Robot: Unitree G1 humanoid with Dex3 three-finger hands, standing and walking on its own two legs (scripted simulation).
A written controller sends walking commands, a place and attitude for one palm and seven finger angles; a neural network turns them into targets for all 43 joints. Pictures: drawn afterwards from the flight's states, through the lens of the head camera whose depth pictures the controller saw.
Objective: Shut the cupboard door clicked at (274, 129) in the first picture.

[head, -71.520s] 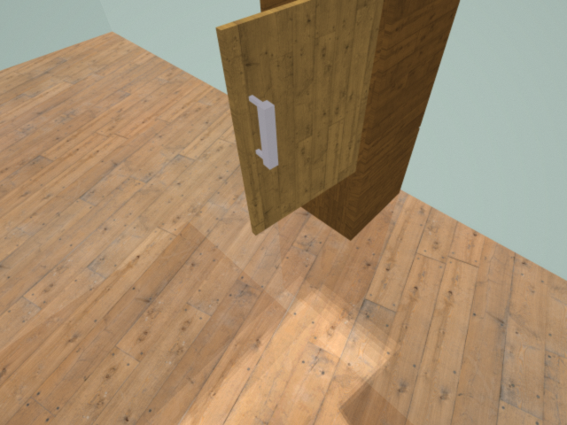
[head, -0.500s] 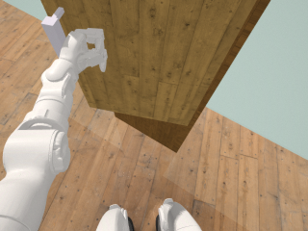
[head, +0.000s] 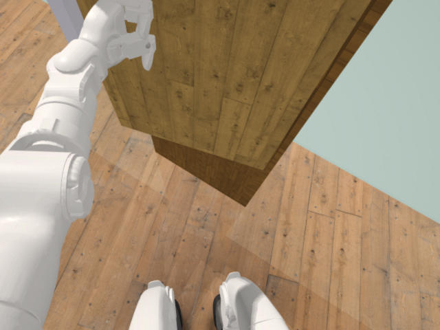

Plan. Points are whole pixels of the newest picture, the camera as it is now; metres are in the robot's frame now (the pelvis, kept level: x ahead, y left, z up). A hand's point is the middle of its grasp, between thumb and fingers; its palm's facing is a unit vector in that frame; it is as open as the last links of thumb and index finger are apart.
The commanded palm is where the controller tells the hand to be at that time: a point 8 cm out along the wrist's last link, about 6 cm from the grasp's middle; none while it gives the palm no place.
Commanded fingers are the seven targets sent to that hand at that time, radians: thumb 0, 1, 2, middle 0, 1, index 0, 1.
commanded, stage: push the door shut along its arc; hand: left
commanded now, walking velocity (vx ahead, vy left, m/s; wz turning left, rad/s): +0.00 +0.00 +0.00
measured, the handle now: (82, 20) +0.62 +0.14 +0.12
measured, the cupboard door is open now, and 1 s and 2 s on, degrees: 15 7 7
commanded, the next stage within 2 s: pull the fist back off the door in 0.02 s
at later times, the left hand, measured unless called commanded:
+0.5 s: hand (169, 47) +0.57 +0.01 +0.11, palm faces -0.09 -0.99 -0.07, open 3.1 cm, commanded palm +0.54 +0.07 +0.13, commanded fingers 0.00 0.90 0.90 -1.30 -1.50 -1.30 -1.50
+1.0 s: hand (160, 90) +0.46 +0.03 +0.12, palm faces -0.11 -0.99 -0.03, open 3.1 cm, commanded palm +0.46 +0.08 +0.13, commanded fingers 0.00 0.90 0.90 -1.30 -1.50 -1.30 -1.50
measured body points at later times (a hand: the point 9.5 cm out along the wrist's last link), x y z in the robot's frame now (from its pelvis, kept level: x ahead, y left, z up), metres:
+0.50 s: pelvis +0.01 -0.01 +0.01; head +0.15 -0.02 +0.44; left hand +0.56 +0.06 +0.11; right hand -0.05 -0.23 -0.11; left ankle +0.03 +0.10 -0.64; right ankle +0.01 -0.09 -0.64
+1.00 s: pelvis +0.01 -0.01 +0.04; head +0.09 -0.01 +0.48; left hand +0.46 +0.09 +0.13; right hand +0.08 -0.27 -0.08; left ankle +0.03 +0.10 -0.64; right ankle +0.01 -0.09 -0.64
